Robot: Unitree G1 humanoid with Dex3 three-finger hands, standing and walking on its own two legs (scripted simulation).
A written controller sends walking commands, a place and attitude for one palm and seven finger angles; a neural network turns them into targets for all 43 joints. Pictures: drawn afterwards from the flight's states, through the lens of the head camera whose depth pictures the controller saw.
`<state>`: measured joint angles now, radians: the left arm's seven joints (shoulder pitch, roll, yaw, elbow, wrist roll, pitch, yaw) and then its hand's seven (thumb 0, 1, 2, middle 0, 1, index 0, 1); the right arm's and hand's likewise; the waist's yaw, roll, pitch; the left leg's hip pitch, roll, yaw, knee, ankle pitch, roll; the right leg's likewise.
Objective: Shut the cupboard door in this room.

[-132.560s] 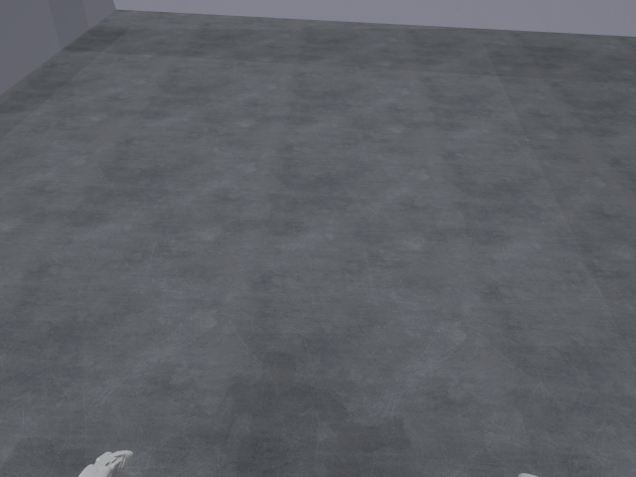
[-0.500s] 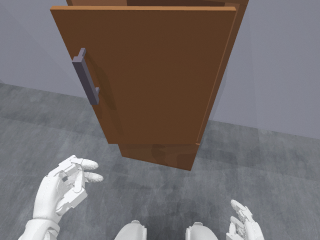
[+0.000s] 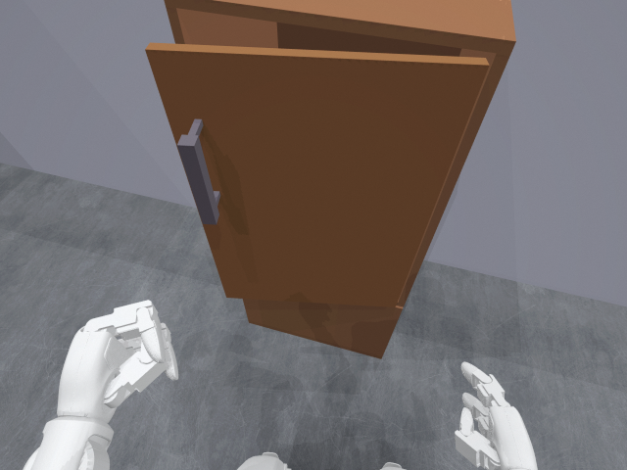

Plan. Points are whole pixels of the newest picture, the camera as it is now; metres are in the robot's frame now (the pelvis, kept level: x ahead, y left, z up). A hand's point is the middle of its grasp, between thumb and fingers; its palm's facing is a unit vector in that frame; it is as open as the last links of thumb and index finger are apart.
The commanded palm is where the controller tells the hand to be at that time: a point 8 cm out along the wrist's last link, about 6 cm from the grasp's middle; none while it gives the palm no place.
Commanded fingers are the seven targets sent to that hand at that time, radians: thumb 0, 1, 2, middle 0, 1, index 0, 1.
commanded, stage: raise the hand and make a fist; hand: left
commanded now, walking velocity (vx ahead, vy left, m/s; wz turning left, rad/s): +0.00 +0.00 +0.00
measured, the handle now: (204, 174) +0.49 +0.21 +0.09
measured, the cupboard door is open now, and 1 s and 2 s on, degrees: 12 12 12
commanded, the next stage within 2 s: bring the fist close to the handle in 0.60 s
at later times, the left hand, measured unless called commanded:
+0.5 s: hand (182, 343) +0.23 +0.17 +0.09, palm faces +0.03 -1.00 -0.04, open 3.1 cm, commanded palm +0.21 +0.22 +0.09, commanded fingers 0.00 0.90 0.90 -1.30 -1.50 -1.30 -1.50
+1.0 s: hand (193, 307) +0.28 +0.17 +0.08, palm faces -0.01 -1.00 -0.03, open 3.1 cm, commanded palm +0.26 +0.22 +0.09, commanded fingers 0.00 0.90 0.90 -1.30 -1.50 -1.30 -1.50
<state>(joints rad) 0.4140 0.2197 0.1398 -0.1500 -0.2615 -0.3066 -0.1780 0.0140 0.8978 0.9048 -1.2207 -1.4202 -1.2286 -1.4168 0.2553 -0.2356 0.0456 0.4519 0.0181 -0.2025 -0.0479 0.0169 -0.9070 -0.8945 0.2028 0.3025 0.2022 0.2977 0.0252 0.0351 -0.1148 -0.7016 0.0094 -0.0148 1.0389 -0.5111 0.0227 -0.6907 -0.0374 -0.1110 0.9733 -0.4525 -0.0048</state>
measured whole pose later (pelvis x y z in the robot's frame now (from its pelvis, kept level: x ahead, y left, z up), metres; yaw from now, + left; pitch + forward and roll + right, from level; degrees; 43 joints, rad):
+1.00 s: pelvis +0.00 -0.02 +0.01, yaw +0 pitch +9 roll -1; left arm 0.12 0.24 0.18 0.10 -0.28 -0.25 -0.25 0.01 0.90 0.90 -1.30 -1.50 -1.31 -1.50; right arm 0.25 -0.26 0.04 0.55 0.03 -0.20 -0.07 0.02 -0.91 -0.89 0.20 0.30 0.20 0.30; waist 0.01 0.05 -0.08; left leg -0.65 0.02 -0.02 0.96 -0.48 0.00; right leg -0.65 -0.03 -0.11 0.92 -0.43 -0.03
